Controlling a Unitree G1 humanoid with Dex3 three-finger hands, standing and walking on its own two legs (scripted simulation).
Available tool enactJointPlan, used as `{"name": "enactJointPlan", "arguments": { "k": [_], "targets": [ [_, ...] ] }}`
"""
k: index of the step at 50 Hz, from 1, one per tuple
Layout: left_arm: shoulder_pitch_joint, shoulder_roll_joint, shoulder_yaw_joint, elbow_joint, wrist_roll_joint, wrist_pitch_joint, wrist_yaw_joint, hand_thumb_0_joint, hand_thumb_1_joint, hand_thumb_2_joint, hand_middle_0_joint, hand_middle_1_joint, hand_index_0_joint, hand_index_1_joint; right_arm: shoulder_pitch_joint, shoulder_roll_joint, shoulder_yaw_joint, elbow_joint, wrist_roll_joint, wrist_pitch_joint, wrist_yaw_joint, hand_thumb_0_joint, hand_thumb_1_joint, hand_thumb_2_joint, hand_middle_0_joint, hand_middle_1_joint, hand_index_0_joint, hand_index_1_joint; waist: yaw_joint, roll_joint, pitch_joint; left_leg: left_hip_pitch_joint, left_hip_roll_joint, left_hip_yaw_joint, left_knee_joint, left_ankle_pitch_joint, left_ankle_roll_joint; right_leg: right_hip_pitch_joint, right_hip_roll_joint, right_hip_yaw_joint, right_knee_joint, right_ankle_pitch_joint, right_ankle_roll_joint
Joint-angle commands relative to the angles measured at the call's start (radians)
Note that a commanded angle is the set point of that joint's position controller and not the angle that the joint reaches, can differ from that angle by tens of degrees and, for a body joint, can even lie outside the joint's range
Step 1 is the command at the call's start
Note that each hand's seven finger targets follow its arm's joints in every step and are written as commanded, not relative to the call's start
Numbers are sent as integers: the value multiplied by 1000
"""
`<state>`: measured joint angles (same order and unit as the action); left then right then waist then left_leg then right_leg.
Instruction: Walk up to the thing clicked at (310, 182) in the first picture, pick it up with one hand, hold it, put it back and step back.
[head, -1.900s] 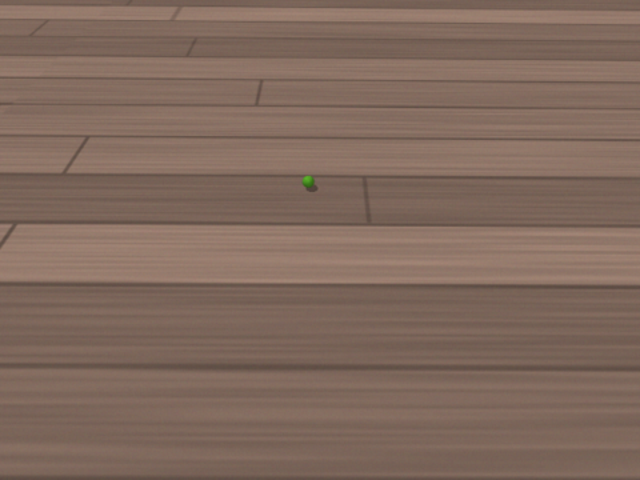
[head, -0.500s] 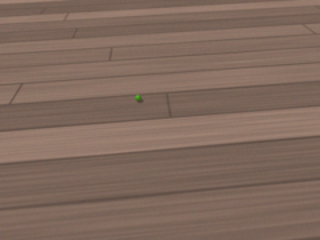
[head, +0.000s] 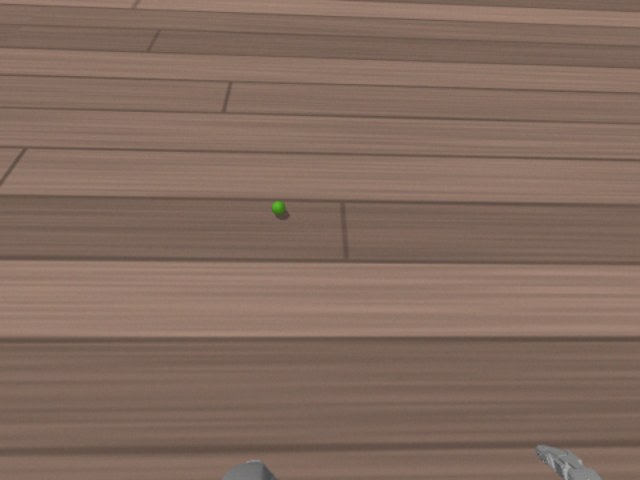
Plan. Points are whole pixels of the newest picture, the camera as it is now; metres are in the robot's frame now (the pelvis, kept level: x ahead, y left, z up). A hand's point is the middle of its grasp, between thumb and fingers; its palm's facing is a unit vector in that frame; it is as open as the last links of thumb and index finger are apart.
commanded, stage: walk up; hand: left
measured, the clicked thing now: (278, 207) +1.19 +0.21 -0.72
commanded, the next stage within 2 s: none
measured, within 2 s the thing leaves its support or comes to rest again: neither
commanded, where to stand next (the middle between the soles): +0.82 +0.00 m, yaw -2 degrees
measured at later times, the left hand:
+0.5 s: hand (172, 358) +0.29 +0.24 -0.10, palm faces -0.02 -0.90 -0.43, open 7.4 cm
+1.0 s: hand (189, 249) +0.51 +0.28 -0.13, palm faces -0.10 -0.93 -0.35, open 7.4 cm
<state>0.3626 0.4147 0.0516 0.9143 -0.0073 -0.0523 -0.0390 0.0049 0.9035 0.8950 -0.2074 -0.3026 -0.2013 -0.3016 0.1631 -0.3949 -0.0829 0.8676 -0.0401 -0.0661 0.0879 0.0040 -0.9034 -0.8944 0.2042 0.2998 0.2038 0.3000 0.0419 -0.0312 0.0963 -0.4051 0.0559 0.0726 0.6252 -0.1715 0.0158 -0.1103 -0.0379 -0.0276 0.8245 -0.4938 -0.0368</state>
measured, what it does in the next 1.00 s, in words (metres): walks ahead: right foot, then left foot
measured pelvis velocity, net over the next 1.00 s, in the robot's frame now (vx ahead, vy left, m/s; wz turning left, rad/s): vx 0.44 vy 0.01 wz -0.04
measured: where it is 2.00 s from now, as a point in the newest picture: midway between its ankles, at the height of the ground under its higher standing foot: (323, 310)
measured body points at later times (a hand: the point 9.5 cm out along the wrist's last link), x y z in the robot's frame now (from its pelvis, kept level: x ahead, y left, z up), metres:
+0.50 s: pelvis +0.24 -0.04 +0.01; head +0.25 -0.07 +0.46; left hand +0.29 +0.29 -0.07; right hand +0.30 -0.36 -0.12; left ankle +0.24 +0.10 -0.65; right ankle +0.26 -0.16 -0.72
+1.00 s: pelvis +0.44 +0.01 +0.02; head +0.46 +0.02 +0.47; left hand +0.52 +0.32 -0.10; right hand +0.48 -0.32 -0.08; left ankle +0.45 +0.11 -0.72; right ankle +0.51 -0.15 -0.67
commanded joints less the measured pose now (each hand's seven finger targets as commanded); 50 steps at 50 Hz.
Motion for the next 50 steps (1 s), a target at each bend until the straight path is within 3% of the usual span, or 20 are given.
{"name": "enactJointPlan", "arguments": {
  "k": [1, 5, 9, 14, 15, 16, 17, 18, 20, 24, 31, 34, 35, 36, 37, 38, 41, 43, 47, 50],
  "targets": [
    [-24, 249, 39, -109, -7, -45, 20, 0, 900, 900, -200, -300, -200, -300, 189, -329, -94, -69, 46, -15, -46, 0, -900, -900, 200, 300, 200, 300, -114, 119, -139, 433, 341, -501, -367, -272, 254, -535, 5, 157, 434, 66, -24],
    [51, 210, 43, -57, -1, -32, -15, 0, 900, 900, -200, -300, -200, -300, 67, -263, -52, -105, 35, -29, -44, 0, -900, -900, 200, 300, 200, 300, -37, 193, -32, 167, 211, -179, -389, -128, 199, -380, -66, 60, 163, 146, 19],
    [-39, 195, 48, -90, 17, -37, -36, 0, 900, 900, -200, -300, -200, -300, 80, -291, -59, -119, 28, -39, -35, 0, -900, -900, 200, 300, 200, 300, -50, 205, -34, 169, 223, -152, -378, -180, 227, -343, -85, 26, -98, 224, 25],
    [34, 219, 80, -41, 26, -45, -30, 0, 900, 900, -200, -300, -200, -300, 27, -256, -40, -135, 36, -24, -29, 0, -900, -900, 200, 300, 200, 300, 30, 89, -85, -29, 138, -53, -154, -256, 138, 10, 7, -84, -217, 344, 13],
    [120, 251, 98, -23, 26, -52, -19, 0, 900, 900, -200, -300, -200, -300, 64, -220, -25, -134, 31, -22, -32, 0, -900, -900, 200, 300, 200, 300, 74, -21, -134, -83, 102, -28, 46, -203, 111, 150, 8, -39, -245, 246, -5],
    [219, 331, 122, -17, 32, -64, -2, 0, 900, 900, -200, -300, -200, -300, 87, -152, -3, -144, 34, -23, -31, 0, -900, -900, 200, 300, 200, 300, 121, -271, -156, -212, -11, 53, 399, -240, 63, 223, -170, 261, -426, -10, -61],
    [206, 404, 122, -45, 19, -72, 4, 0, 900, 900, -200, -300, -200, -300, 95, -176, -5, -150, 40, -15, -38, 0, -900, -900, 200, 300, 200, 300, 96, -288, -141, -344, -91, -23, 551, -376, 22, 213, -400, 730, -620, -76, -168],
    [120, 390, 107, -74, 8, -69, 8, 0, 900, 900, -200, -300, -200, -300, 55, -254, -25, -126, 31, -6, -51, 0, -900, -900, 200, 300, 200, 300, 66, -151, -72, -347, -18, -129, 617, -349, 17, 110, -432, 771, -613, -65, -227],
    [16, 330, 96, -95, -1, -68, 15, 0, 900, 900, -200, -300, -200, -300, 95, -248, -26, -80, 51, -5, -48, 0, -900, -900, 200, 300, 200, 300, 16, -66, -51, -302, 28, -167, 569, -221, 23, 52, -323, 474, -561, 100, -199],
    [-12, 279, 77, -108, 5, -74, 16, 0, 900, 900, -200, -300, -200, -300, 154, -216, -27, -40, 35, 7, -24, 0, -900, -900, 200, 300, 200, 300, -24, -139, -36, -171, 38, -105, 351, -146, -7, -64, -228, 193, -549, 355, -182],
    [-11, 292, 78, -135, 11, -73, 16, 0, 900, 900, -200, -300, -200, -300, 6, -186, -36, -102, 25, 1, 2, 0, -900, -900, 200, 300, 200, 300, 2, -94, -40, -27, 31, -29, 28, 17, 4, -86, -229, 83, -508, 376, -159],
    [-74, 303, 73, -147, 16, -65, 17, 0, 900, 900, -200, -300, -200, -300, 115, -204, -54, -67, 25, -1, 2, 0, -900, -900, 200, 300, 200, 300, -81, -53, -64, 226, 10, 0, -13, 27, 21, -234, -232, 75, -428, 233, -133],
    [-59, 274, 60, -149, 19, -62, 17, 0, 900, 900, -200, -300, -200, -300, 194, -234, -68, -42, 24, -7, -6, 0, -900, -900, 200, 300, 200, 300, -121, 24, -101, 360, -19, 0, -35, -39, 36, -276, -186, 37, -258, 328, -115],
    [-11, 213, 41, -146, 18, -57, 18, 0, 900, 900, -200, -300, -200, -300, 313, -295, -90, -12, 13, -14, -20, 0, -900, -900, 200, 300, 200, 300, -175, 217, -167, 504, 45, -146, -141, -215, 84, -366, -101, -26, 70, 355, -72],
    [36, 123, 17, -155, 0, -53, 15, 0, 900, 900, -200, -300, -200, -300, 333, -365, -102, -39, 6, -24, -34, 0, -900, -900, 200, 300, 200, 300, -147, 407, -164, 564, 285, -577, -286, -321, 149, -569, 51, -11, 315, -8, -12],
    [35, 226, 37, -133, 1, -46, 33, 0, 900, 900, -200, -300, -200, -300, 289, -393, -105, -63, 47, -23, -37, 0, -900, -900, 200, 300, 200, 300, -134, 258, -162, 469, 389, -762, -391, -397, 239, -586, 37, 79, 404, -36, -27],
    [39, 246, 40, -73, -6, -40, 26, 0, 900, 900, -200, -300, -200, -300, 142, -285, -59, -90, 47, -28, -49, 0, -900, -900, 200, 300, 200, 300, -54, 141, -17, 245, 262, -425, -381, -190, 162, -507, -48, 142, 336, 140, -15],
    [83, 233, 44, -45, 2, -33, 14, 0, 900, 900, -200, -300, -200, -300, 124, -261, -47, -96, 46, -36, -49, 0, -900, -900, 200, 300, 200, 300, -33, 179, -49, 218, 227, -274, -357, -24, 184, -435, -70, 89, 260, 166, 3],
    [-43, 198, 42, -89, 15, -27, -7, 0, 900, 900, -200, -300, -200, -300, 179, -275, -51, -99, 35, -41, -51, 0, -900, -900, 200, 300, 200, 300, -69, 180, -36, 253, 235, -223, -363, 72, 238, -449, -84, 36, 65, 159, 31],
    [-89, 182, 44, -104, 17, -26, -18, 0, 900, 900, -200, -300, -200, -300, 177, -283, -51, -107, 38, -38, -48, 0, -900, -900, 200, 300, 200, 300, -76, 168, -31, 247, 204, -183, -365, 10, 221, -427, -71, 2, -65, 258, 22]
  ]
}}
